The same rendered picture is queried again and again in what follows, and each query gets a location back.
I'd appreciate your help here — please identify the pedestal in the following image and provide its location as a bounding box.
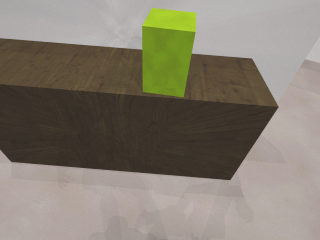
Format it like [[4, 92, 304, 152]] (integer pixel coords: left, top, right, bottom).
[[0, 38, 279, 180]]

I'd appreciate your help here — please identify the carton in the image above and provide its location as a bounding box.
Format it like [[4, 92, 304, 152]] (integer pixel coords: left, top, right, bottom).
[[142, 8, 197, 97]]

